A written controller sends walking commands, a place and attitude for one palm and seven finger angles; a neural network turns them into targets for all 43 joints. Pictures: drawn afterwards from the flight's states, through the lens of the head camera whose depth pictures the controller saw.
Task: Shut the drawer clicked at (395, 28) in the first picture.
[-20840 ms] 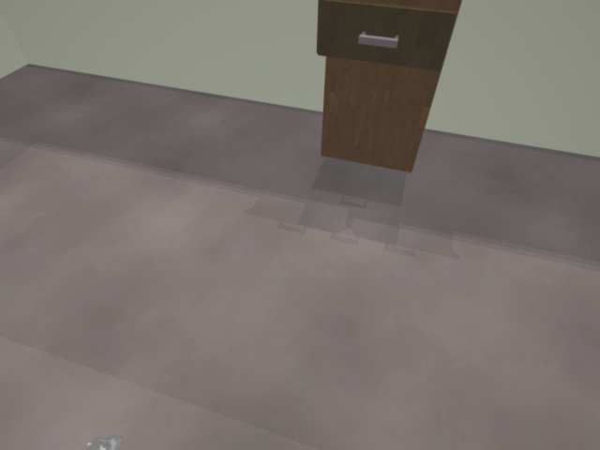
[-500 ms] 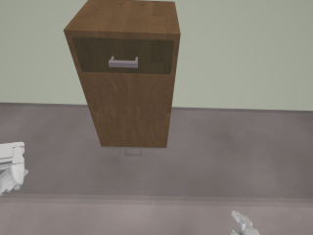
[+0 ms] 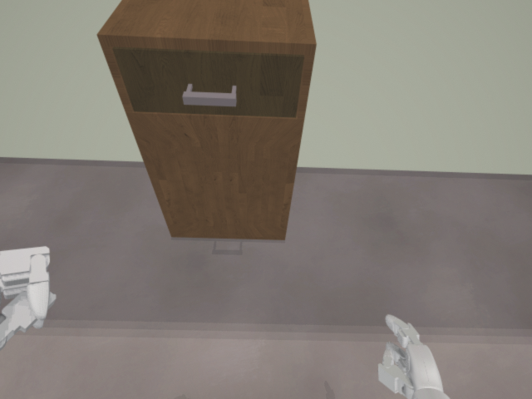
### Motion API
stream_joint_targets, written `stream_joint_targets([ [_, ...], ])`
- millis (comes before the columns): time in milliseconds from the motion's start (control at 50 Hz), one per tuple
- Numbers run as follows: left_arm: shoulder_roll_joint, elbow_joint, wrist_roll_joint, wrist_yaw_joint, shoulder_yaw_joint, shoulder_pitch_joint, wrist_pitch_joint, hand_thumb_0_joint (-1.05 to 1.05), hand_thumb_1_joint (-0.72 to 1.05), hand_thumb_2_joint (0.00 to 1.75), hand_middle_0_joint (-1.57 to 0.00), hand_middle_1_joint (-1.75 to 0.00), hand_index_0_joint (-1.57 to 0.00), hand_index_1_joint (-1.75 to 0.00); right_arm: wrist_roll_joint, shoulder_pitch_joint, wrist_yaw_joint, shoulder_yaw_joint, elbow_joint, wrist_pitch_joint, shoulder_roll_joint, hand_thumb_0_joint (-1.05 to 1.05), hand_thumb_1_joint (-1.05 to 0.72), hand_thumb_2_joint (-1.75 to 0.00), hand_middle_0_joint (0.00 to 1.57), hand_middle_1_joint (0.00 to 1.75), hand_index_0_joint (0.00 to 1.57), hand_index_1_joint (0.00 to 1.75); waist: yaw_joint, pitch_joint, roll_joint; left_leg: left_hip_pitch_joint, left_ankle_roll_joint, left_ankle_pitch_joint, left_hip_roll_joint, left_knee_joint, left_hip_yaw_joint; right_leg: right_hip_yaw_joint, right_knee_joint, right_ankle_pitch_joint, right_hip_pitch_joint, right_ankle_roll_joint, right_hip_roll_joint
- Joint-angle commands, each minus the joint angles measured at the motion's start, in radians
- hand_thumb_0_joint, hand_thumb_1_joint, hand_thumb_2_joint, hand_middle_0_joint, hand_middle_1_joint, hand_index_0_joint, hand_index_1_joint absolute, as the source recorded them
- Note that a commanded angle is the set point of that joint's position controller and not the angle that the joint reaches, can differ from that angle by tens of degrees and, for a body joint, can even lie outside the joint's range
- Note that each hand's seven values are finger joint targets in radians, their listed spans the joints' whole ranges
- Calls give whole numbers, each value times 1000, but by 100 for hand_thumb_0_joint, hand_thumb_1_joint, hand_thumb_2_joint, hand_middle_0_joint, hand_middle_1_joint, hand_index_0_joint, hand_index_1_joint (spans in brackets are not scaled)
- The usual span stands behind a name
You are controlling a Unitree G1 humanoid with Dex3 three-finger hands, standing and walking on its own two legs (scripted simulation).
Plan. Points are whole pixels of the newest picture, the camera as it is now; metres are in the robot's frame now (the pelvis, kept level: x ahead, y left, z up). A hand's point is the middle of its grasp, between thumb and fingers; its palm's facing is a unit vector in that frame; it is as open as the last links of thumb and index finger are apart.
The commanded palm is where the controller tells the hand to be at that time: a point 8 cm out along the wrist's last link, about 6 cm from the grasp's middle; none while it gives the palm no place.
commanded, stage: stop stepping back and stand still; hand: left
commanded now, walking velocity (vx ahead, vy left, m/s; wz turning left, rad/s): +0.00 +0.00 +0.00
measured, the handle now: (211, 93) +0.79 +0.18 -0.01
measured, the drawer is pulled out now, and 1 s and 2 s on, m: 0.00 0.00 0.00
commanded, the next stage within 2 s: let the arm hang, fingers relaxed in 0.04 s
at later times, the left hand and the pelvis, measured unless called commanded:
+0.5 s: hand out of the picture -0.01 +0.20 -0.18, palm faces +0.07 -0.97 -0.22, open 3.4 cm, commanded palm none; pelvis -0.03 +0.01 +0.00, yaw +2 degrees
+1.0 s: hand out of the picture -0.06 +0.15 -0.17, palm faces +0.08 -0.99 -0.14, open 7.2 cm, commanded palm none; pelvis -0.03 +0.00 +0.00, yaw +2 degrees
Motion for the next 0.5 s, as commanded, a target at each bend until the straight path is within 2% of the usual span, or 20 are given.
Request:
stream_joint_targets([
  [0, 145, -218, -9, 25, 130, 32, -61, 0, 90, 90, -140, -160, -140, -160, 2, -40, -17, -58, -152, -33, -130, 0, -90, -90, 20, 30, 20, 30, 3, -189, 78, 63, 7, 407, 74, -48, -79, 75, -10, 437, 93, 13, -73],
  [40, 154, -216, -10, 27, 138, 29, -59, 0, 90, 90, -140, -160, -140, -160, 2, -45, -21, -59, -153, -33, -130, 0, -90, -90, 20, 30, 20, 30, 4, -176, 80, 48, 7, 381, 73, -56, -85, 75, -20, 423, 93, 13, -76],
  [100, 138, -192, -10, 27, 123, 31, -59, 0, 90, 90, -140, -160, -140, -160, 2, -38, -22, -59, -151, -31, -135, 0, -90, -90, 20, 30, 20, 30, 5, -159, 70, 40, 6, 345, 75, -72, -89, 73, -32, 371, 81, 16, -69],
  [120, 35, 646, 86, -109, -266, -155, 93, 0, 90, 90, -140, -160, -140, -160, 9, -90, 71, -112, 97, -82, -327, 0, -90, -90, 20, 30, 20, 30, -32, -91, 64, -24, 15, 443, 93, 99, -94, 20, 113, 425, -100, -11, -161],
  [140, -4, 676, 74, -123, -250, -148, 165, 0, 90, 90, -136, -156, -136, -156, 7, 3, 70, -116, 102, -30, -253, 0, -90, -90, 20, 30, 20, 30, -16, -179, 38, 43, 4, 476, 97, 87, -91, 85, 85, 334, -114, -15, -143],
  [160, -39, 711, 74, -122, -261, -168, 182, 0, 90, 90, -132, -151, -132, -151, -1, 32, 67, -97, 92, -3, -220, 0, -90, -90, 20, 30, 20, 30, -12, -200, -10, 13, 23, 365, 108, 84, -111, 56, 85, 236, -105, -15, -136],
  [180, -42, 759, 75, -122, -270, -204, 189, 0, 90, 90, -128, -147, -128, -147, -10, 26, 64, -83, 85, 12, -207, 0, -90, -90, 20, 30, 20, 30, -6, -179, -51, -32, 43, 274, 110, 64, -135, 55, 79, 193, -103, -13, -134],
  [200, -32, 816, 75, -123, -276, -246, 194, 0, 90, 90, -124, -143, -124, -143, -19, 19, 61, -75, 89, 22, -207, 0, -90, -90, 20, 30, 20, 30, -3, -154, -115, -63, 52, 237, 104, 56, -154, 60, 68, 187, -92, -14, -132],
  [220, -24, 881, 75, -122, -280, -287, 197, 0, 90, 90, -120, -138, -120, -138, -26, 15, 57, -73, 98, 30, -211, 0, -90, -90, 20, 30, 20, 30, -2, -147, -176, -71, 51, 237, 93, 55, -159, 73, 55, 208, -73, -21, -137],
  [240, -15, 951, 75, -120, -287, -329, 200, 0, 90, 90, -116, -134, -116, -134, -29, 14, 56, -73, 113, 39, -211, 0, -90, -90, 20, 30, 20, 30, -3, -131, -195, -67, 42, 242, 79, 53, -149, 85, 47, 226, -68, -37, -150],
  [260, -18, 1021, 70, -117, -294, -356, 207, 0, 90, 90, -112, -130, -112, -130, -33, 9, 54, -69, 136, 49, -208, 0, -90, -90, 20, 30, 20, 30, -3, -106, -164, -52, 39, 248, 74, 36, -149, 90, 38, 221, -79, -43, -154],
  [320, -47, 1229, 59, -108, -319, -386, 226, 0, 90, 90, -100, -117, -100, -117, -38, 6, 47, -43, 216, 70, -172, 0, -90, -90, 20, 30, 20, 30, 11, -75, 42, -57, 40, 241, 88, -66, -175, 78, 14, 94, -32, -14, -112],
  [360, -51, 1343, 55, -106, -329, -376, 227, 0, 90, 90, -92, -108, -92, -108, -34, 12, 41, -35, 269, 76, -159, 0, -90, -90, 20, 30, 20, 30, 20, -58, 92, -63, 38, 189, 90, -100, -178, 75, -25, 52, -4, -11, -109],
  [400, -66, 1437, 51, -107, -335, -363, 222, 0, 90, 90, -84, -99, -84, -99, -30, 38, 33, -30, 321, 78, -136, 0, -90, -90, 20, 30, 20, 30, 14, -57, 134, -44, 30, 115, 79, -119, -168, 87, -65, 38, 3, -20, -113],
  [420, -82, 1478, 46, -105, -334, -350, 222, 0, 90, 90, -80, -95, -80, -95, -32, 56, 30, -30, 345, 83, -122, 0, -90, -90, 20, 30, 20, 30, 15, -52, 176, -41, 28, 74, 82, -131, -163, 86, -79, 24, 2, -23, -111],
  [480, -100, 1558, 49, -106, -336, -332, 221, 0, 90, 90, -68, -82, -68, -82, -30, 107, 23, -35, 395, 90, -102, 0, -90, -90, 20, 30, 20, 30, 10, -30, 156, -53, 31, -26, 83, -159, -173, 74, -113, -5, 0, -28, -107],
])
